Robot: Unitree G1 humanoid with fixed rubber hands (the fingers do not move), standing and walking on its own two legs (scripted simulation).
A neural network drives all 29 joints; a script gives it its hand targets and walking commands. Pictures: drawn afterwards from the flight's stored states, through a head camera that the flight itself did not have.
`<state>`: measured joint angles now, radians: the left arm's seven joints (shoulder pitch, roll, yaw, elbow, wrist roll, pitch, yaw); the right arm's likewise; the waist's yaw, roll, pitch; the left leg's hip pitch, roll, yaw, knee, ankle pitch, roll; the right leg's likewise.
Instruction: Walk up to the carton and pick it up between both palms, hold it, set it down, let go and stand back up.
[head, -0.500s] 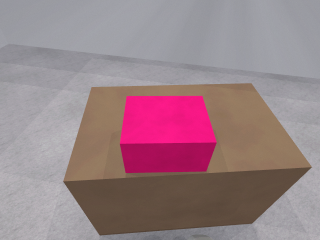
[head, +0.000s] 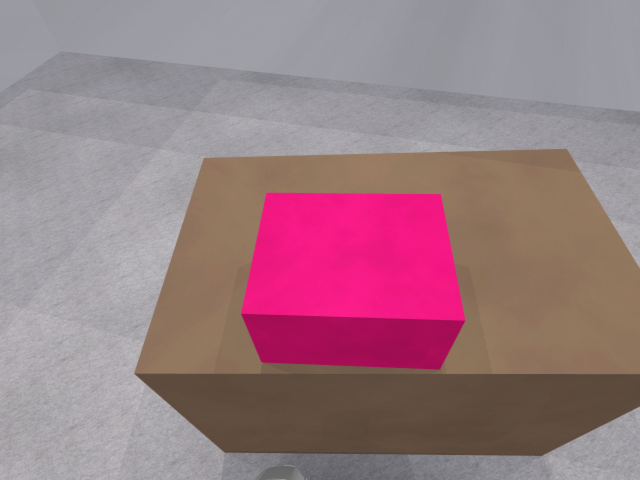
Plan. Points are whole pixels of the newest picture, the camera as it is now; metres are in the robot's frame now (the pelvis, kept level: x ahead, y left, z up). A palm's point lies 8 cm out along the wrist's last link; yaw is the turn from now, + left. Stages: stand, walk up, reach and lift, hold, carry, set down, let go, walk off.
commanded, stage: stand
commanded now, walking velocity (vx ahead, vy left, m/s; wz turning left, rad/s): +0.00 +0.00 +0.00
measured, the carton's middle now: (350, 278) +0.42 +0.00 -0.06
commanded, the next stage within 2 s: none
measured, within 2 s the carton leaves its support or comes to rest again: neither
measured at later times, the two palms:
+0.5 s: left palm (180, 466) +0.15 +0.23 -0.09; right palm out of the picture +0.14 -0.28 -0.12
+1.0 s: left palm out of the picture +0.09 +0.24 -0.11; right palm out of the picture +0.12 -0.27 -0.11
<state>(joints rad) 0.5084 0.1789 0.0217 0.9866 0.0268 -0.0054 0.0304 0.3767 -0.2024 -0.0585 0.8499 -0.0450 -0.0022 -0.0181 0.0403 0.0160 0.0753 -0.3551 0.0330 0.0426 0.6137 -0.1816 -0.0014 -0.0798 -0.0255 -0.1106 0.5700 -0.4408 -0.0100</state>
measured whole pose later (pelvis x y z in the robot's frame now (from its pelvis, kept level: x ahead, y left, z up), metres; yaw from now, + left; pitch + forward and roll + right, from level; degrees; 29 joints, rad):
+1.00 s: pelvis +0.05 -0.02 +0.01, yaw +2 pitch -2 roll +0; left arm 0.30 0.26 0.00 0.85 -0.01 0.02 0.00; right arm 0.25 -0.25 0.02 0.90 0.00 0.00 -0.02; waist 0.00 0.01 0.06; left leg -0.24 0.05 0.00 0.50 -0.23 -0.03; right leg -0.11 -0.01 -0.08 0.46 -0.33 -0.01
